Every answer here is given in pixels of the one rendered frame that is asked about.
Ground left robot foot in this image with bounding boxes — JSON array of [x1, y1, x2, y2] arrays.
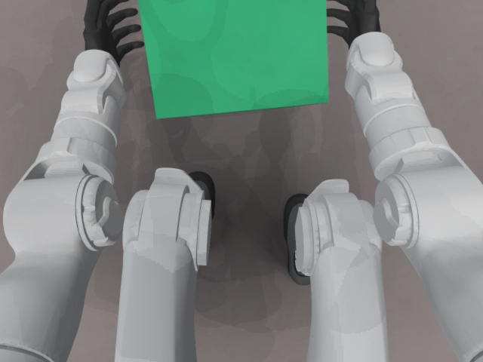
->
[[188, 171, 215, 221]]

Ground left robot forearm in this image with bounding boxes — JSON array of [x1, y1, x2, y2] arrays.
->
[[3, 50, 127, 245]]

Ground right robot foot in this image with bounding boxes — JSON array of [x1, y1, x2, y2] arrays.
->
[[284, 194, 310, 285]]

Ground left robot upper arm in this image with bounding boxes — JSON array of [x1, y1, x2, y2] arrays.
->
[[0, 174, 123, 362]]

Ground right robot upper arm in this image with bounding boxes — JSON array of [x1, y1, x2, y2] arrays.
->
[[373, 166, 483, 362]]

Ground carton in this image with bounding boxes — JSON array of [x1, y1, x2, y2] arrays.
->
[[138, 0, 329, 119]]

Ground robot foot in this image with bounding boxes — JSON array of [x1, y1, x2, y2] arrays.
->
[[188, 171, 215, 221], [284, 194, 310, 285]]

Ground right robot forearm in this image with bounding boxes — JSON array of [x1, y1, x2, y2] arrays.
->
[[344, 32, 483, 188]]

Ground robot left hand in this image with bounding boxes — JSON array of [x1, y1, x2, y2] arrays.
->
[[83, 0, 144, 68]]

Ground robot right hand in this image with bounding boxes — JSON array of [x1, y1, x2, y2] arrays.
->
[[326, 0, 381, 49]]

